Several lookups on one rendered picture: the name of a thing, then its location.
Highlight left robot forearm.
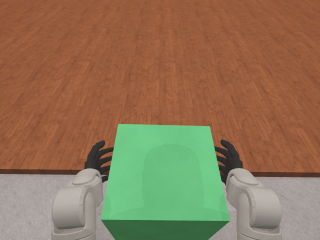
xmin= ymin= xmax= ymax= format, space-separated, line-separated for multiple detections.
xmin=51 ymin=168 xmax=104 ymax=240

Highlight right robot hand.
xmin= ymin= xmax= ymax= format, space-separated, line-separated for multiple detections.
xmin=214 ymin=139 xmax=243 ymax=186

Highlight right robot forearm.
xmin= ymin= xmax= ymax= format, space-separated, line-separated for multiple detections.
xmin=225 ymin=168 xmax=282 ymax=240

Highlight left robot hand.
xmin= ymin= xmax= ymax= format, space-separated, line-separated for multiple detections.
xmin=84 ymin=140 xmax=114 ymax=183

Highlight carton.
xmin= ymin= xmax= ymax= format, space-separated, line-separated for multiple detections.
xmin=101 ymin=124 xmax=230 ymax=240

